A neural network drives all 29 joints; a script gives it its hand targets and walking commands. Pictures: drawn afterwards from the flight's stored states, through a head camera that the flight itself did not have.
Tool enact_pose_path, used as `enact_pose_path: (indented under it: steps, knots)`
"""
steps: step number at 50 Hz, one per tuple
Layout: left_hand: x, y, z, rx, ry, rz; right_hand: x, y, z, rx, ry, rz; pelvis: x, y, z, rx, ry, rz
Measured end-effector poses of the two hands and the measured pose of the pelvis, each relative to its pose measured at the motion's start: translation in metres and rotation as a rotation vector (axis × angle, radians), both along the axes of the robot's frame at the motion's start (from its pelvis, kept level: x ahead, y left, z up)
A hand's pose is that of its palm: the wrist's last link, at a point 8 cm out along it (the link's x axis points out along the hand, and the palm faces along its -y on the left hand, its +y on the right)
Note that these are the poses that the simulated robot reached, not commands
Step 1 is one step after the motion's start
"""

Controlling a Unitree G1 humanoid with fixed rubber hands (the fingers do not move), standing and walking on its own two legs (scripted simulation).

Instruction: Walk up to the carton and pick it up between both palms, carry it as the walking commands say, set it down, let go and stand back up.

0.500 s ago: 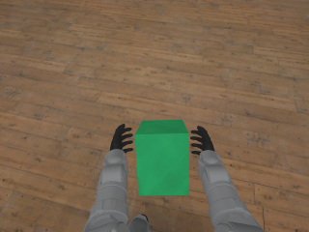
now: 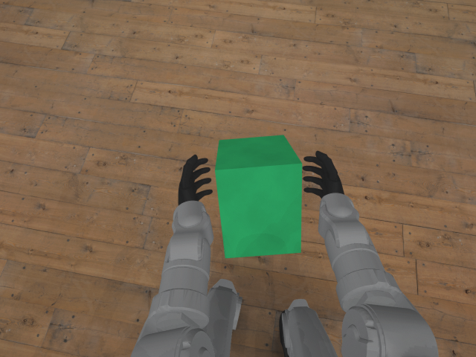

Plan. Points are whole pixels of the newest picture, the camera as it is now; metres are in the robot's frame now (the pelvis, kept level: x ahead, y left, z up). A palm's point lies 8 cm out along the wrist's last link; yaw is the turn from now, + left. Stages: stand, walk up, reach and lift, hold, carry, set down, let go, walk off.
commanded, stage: set down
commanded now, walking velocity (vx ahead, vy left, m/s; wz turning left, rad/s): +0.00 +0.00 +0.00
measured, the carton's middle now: (256, 191) +0.44 +0.04 -0.21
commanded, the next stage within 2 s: none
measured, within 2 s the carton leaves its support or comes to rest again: neither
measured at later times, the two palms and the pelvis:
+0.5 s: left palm (195, 202) +0.38 +0.16 -0.15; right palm (312, 193) +0.43 -0.08 -0.16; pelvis +0.00 -0.02 -0.07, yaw -1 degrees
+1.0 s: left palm (199, 203) +0.40 +0.17 -0.23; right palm (302, 194) +0.46 -0.07 -0.24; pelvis -0.02 -0.02 -0.14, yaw -3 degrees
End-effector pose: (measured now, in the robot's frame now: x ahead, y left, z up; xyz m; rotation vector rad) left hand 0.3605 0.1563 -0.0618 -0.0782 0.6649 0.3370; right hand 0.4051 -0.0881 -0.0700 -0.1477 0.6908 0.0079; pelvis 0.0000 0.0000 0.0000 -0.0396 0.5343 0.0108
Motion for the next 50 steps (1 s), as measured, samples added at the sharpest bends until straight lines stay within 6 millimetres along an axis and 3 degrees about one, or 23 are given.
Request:
enact_pose_path:
  steps: [8, 16, 23, 31, 50]
  knots:
    - [0.005, -0.008, -0.029, -0.016, 0.031, -0.002, 0.008, -0.008, -0.025, -0.011, 0.035, -0.005, -0.002, -0.003, -0.02, 0.0, 0.035, -0.003]
    - [0.006, -0.002, -0.067, -0.005, 0.018, 0.04, 0.019, 0.002, -0.065, 0.013, 0.022, -0.005, -0.004, -0.012, -0.047, -0.003, 0.119, -0.017]
    - [0.017, 0.007, -0.081, 0.006, -0.01, 0.053, 0.027, 0.011, -0.087, 0.041, 0.003, -0.012, -0.004, -0.019, -0.07, -0.001, 0.152, -0.022]
    - [0.029, 0.004, -0.097, 0.001, 0.015, 0.018, 0.036, 0.006, -0.104, 0.029, 0.027, -0.019, -0.004, -0.021, -0.085, -0.001, 0.171, -0.025]
    - [0.043, 0.015, -0.171, -0.01, 0.028, 0.021, 0.054, 0.018, -0.172, 0.014, 0.033, -0.01, -0.022, -0.019, -0.136, -0.013, 0.237, -0.04]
